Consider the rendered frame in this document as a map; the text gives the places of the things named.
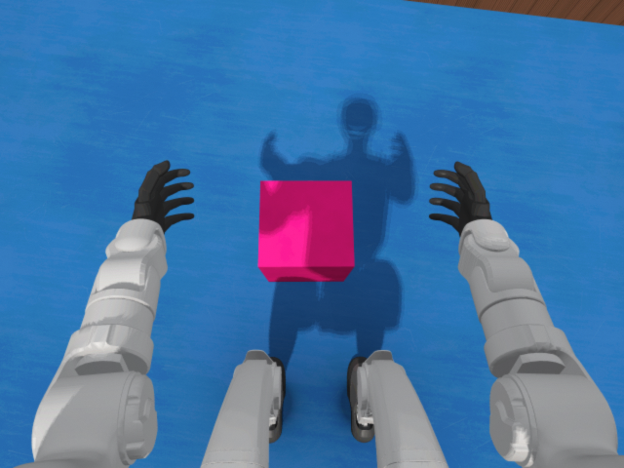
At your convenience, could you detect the robot right upper arm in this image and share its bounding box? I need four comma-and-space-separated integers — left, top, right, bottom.
489, 373, 624, 468

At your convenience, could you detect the robot left foot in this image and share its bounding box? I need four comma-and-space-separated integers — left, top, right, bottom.
269, 357, 286, 444

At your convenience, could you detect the carton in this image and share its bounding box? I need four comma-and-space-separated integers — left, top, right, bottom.
258, 180, 355, 282

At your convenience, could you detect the robot right foot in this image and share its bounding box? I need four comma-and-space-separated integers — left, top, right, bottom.
347, 357, 374, 443

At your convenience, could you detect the robot foot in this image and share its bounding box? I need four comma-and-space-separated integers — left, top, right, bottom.
269, 357, 286, 444
347, 357, 374, 443

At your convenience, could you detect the robot left upper arm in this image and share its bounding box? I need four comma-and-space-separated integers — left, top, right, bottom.
14, 370, 158, 468

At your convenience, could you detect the right robot forearm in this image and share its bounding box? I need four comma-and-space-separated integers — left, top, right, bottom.
458, 219, 618, 450

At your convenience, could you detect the right robot hand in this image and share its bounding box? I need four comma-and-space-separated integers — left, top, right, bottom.
429, 162, 492, 237

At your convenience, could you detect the left robot forearm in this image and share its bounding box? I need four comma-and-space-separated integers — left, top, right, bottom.
31, 218, 168, 461

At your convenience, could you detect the left robot hand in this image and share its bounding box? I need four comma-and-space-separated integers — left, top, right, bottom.
132, 160, 194, 235

